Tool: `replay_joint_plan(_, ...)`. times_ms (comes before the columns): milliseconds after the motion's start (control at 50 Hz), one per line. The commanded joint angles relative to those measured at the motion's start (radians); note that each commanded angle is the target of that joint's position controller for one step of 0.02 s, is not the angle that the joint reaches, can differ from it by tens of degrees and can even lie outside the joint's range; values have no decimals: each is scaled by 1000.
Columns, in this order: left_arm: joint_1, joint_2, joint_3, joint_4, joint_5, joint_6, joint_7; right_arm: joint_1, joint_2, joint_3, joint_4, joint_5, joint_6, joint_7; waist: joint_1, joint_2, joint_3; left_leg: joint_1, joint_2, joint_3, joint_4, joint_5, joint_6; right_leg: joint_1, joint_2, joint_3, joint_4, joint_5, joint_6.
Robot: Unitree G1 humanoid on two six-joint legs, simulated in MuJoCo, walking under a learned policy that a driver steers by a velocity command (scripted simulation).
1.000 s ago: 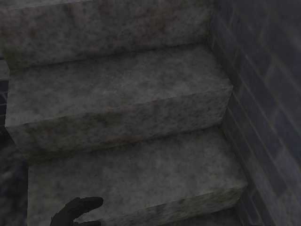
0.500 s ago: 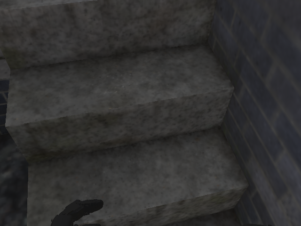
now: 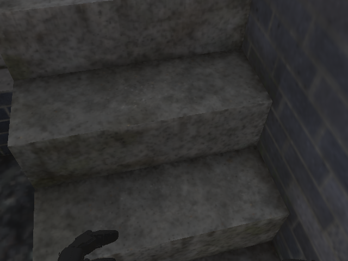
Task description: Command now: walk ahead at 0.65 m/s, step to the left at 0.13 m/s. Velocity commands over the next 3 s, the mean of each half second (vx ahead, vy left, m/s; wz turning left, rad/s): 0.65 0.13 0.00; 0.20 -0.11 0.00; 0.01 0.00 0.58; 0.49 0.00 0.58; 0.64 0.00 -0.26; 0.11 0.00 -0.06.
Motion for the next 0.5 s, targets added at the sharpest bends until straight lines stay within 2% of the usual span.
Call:
replay_joint_plan(20, -71, 41, 7, -72, -18, -24, -12, -54, -82, -19, -73, 0, -14, -4, 0, -45, -151, 30, 112, -89, -32, 208, 40, 76, -92, 79, -46, 116, 14)
replay_joint_plan(40, -75, 40, 6, -69, -18, -26, -14, -54, -85, -19, -70, -2, -14, -4, -3, -31, -133, 15, 112, -91, -38, 196, 40, 73, -94, 82, -51, 118, 12)
replay_joint_plan(60, -98, 48, 11, -99, 10, -21, 0, -45, -97, -22, -78, -10, -15, -3, -7, 35, -104, -8, 120, -81, -36, 306, 43, 85, -120, 108, -15, 204, 3)
replay_joint_plan(80, -86, 57, 15, -102, 12, -17, 5, -36, -89, -22, -76, -4, -17, -1, -3, 37, -141, 6, 123, -80, -30, 339, 44, 106, -123, 105, -7, 225, 2)
replay_joint_plan(140, -84, 55, 14, -110, 9, -13, 9, -38, -83, -22, -85, 0, -16, 1, -1, 3, -175, 29, 122, -76, -24, 338, 46, 110, -121, 102, 1, 217, 5)
replay_joint_plan(160, -63, 46, 8, -76, -18, -20, -7, -50, -69, -17, -72, 3, -13, -3, 4, -56, -189, 44, 115, -88, -28, 224, 40, 95, -95, 76, -38, 119, 14)
replay_joint_plan(180, -71, 41, 6, -75, -19, -23, -13, -54, -83, -19, -73, -2, -13, -3, 0, -48, -141, 23, 110, -88, -37, 184, 39, 70, -93, 81, -50, 101, 15)
replay_joint_plan(200, -74, 42, 6, -71, -17, -25, -15, -53, -86, -19, -70, -3, -13, -4, -3, -33, -125, 9, 111, -91, -43, 175, 39, 69, -94, 83, -55, 105, 12)
replay_joint_plan(220, -97, 49, 11, -101, 10, -20, -1, -45, -97, -22, -79, -11, -15, -2, -7, 34, -99, -13, 120, -81, -41, 290, 43, 82, -121, 109, -18, 193, 3)
replay_joint_plan(240, -85, 58, 14, -104, 12, -17, 5, -36, -90, -21, -77, -4, -17, 0, -2, 37, -138, 2, 123, -81, -33, 326, 44, 104, -124, 106, -10, 215, 2)
replay_joint_plan(300, -84, 55, 14, -112, 9, -14, 9, -38, -83, -21, -85, -1, -16, 1, -1, 3, -173, 27, 122, -76, -26, 327, 45, 108, -121, 102, -1, 206, 5)
replay_joint_plan(320, -63, 47, 8, -78, -18, -20, -7, -49, -70, -17, -72, 3, -14, -2, 3, -57, -187, 41, 114, -87, -30, 212, 40, 92, -95, 77, -41, 109, 14)
replay_joint_plan(340, -72, 42, 6, -76, -18, -23, -13, -53, -83, -19, -73, -2, -13, -3, -1, -48, -139, 20, 109, -88, -39, 171, 39, 67, -93, 82, -52, 91, 15)
replay_joint_plan(360, -75, 43, 6, -73, -17, -25, -16, -51, -86, -19, -70, -4, -14, -3, -4, -33, -122, 6, 110, -91, -45, 163, 39, 66, -94, 84, -56, 96, 12)
replay_joint_plan(380, -73, 46, 6, -68, -16, -27, -17, -48, -88, -19, -66, -3, -15, -4, -4, -18, -117, 0, 111, -93, -46, 166, 39, 70, -96, 86, -56, 107, 11)
replay_joint_plan(400, -96, 54, 12, -99, 12, -22, -2, -42, -98, -22, -75, -10, -17, -1, -7, 48, -97, -16, 120, -82, -41, 292, 43, 83, -122, 111, -20, 196, 2)
replay_joint_plan(420, -84, 62, 15, -101, 14, -19, 5, -34, -89, -21, -74, -2, -19, 0, -3, 47, -144, 5, 123, -81, -31, 332, 45, 106, -124, 107, -10, 218, 0)
replay_joint_plan(480, -86, 55, 13, -110, 9, -15, 8, -38, -83, -21, -83, -1, -17, 1, -2, 4, -176, 27, 122, -76, -24, 328, 45, 108, -121, 102, -1, 204, 5)
replay_joint_plan(500, -64, 47, 7, -76, -18, -21, -8, -48, -70, -16, -70, 3, -14, -2, 3, -55, -188, 41, 114, -87, -29, 210, 39, 92, -94, 77, -40, 107, 14)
